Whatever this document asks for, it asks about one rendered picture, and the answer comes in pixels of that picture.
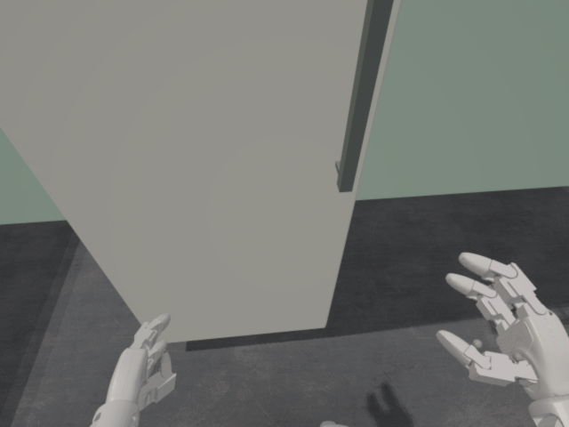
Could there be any left robot hand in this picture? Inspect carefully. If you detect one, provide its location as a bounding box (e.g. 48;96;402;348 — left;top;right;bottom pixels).
106;313;176;411

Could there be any robot left forearm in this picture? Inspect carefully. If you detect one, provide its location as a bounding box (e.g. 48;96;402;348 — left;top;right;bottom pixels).
90;400;140;427

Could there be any handle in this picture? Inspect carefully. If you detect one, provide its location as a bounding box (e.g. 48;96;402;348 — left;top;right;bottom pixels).
335;0;394;192

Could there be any fridge door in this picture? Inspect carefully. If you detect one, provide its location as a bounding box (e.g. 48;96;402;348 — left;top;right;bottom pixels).
0;0;401;344

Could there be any right robot hand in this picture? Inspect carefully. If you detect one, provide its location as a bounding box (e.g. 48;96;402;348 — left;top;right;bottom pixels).
436;253;569;401

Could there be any robot right forearm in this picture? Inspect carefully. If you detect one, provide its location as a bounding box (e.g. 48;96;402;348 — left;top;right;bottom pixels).
527;395;569;427

